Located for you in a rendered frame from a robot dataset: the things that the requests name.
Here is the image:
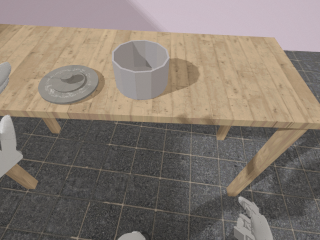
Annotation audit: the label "lid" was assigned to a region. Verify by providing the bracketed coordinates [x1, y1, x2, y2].
[38, 65, 99, 105]

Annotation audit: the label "table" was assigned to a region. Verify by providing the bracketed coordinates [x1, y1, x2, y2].
[0, 24, 320, 197]

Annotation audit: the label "pot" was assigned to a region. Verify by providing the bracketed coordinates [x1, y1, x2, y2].
[112, 40, 170, 100]

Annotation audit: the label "right robot hand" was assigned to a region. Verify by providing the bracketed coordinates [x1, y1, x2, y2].
[233, 196, 273, 240]

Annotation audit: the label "knob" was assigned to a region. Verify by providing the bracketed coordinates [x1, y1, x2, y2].
[59, 71, 74, 83]

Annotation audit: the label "left robot hand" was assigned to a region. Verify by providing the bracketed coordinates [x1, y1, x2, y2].
[0, 62, 23, 178]

